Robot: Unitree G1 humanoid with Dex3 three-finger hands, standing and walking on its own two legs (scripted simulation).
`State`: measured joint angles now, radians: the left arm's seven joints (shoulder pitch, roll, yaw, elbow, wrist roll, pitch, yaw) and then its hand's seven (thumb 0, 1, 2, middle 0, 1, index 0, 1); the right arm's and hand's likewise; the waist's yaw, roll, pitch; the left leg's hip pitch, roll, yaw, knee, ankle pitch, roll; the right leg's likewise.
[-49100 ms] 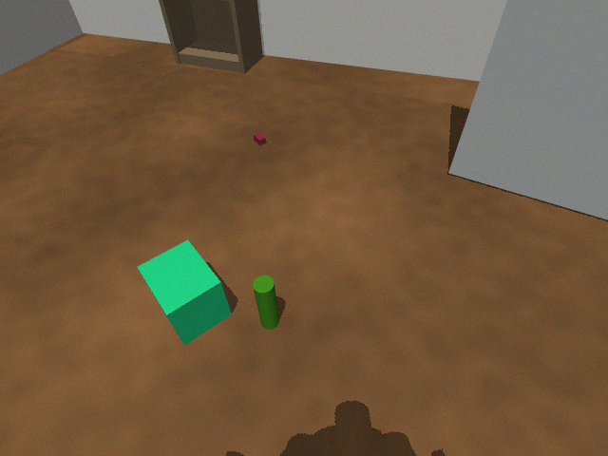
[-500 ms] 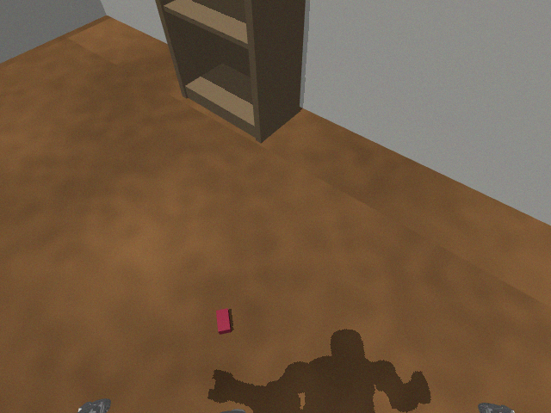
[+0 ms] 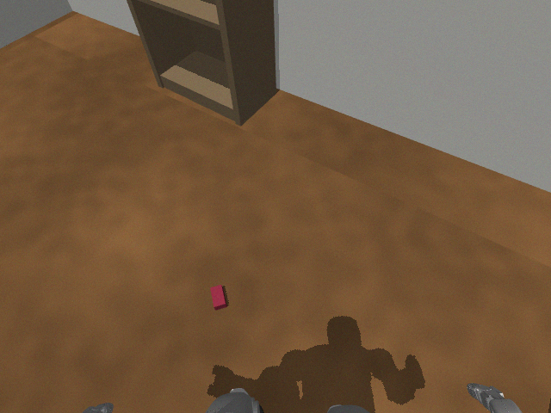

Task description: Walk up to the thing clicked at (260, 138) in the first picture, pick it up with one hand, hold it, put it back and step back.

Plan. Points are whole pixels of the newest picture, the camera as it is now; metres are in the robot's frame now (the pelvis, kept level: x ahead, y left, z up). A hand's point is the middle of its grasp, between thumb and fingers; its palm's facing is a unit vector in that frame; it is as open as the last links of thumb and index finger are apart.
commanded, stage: step back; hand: left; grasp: from above
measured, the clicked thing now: (218, 297) +0.54 +0.24 -0.73
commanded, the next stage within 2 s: none
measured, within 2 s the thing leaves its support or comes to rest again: neither
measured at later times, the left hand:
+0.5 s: hand out of the picture -0.03 +0.27 -0.14, palm faces +0.06 -0.94 -0.34, open 7.4 cm
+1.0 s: hand out of the picture -0.21 +0.23 -0.11, palm faces +0.04 -0.90 -0.44, open 7.4 cm
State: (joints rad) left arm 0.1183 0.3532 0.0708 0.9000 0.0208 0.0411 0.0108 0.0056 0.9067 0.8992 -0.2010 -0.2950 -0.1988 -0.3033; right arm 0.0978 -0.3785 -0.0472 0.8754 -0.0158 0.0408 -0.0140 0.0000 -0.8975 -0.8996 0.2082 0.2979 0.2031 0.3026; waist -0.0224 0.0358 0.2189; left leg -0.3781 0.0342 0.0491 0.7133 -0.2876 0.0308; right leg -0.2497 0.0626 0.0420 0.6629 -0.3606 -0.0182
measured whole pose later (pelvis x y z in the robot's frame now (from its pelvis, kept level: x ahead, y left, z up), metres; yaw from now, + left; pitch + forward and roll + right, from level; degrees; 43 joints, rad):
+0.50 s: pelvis -0.13 +0.01 +0.02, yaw +4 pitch -2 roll -2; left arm 0.13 0.39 0.08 0.82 0.01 0.08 0.01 0.01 0.91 0.90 -0.20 -0.29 -0.20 -0.30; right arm 0.17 -0.35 -0.03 0.89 -0.04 0.03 -0.01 0.00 -0.90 -0.90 0.21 0.30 0.20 0.30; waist -0.01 -0.04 0.17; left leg -0.28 0.00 -0.05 0.57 -0.25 0.02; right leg -0.48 0.12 0.15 1.15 -0.50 -0.02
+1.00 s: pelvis -0.30 -0.04 +0.01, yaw +3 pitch -1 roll +1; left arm 0.17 0.35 0.08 0.81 0.04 0.05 0.01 0.01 0.90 0.90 -0.20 -0.30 -0.20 -0.30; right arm 0.21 -0.41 -0.05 0.88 -0.01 0.05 -0.03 0.00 -0.90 -0.90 0.21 0.30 0.20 0.30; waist 0.00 0.03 0.14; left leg -0.39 -0.10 -0.12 1.02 -0.49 -0.03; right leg -0.34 -0.02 0.01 0.61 -0.25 -0.02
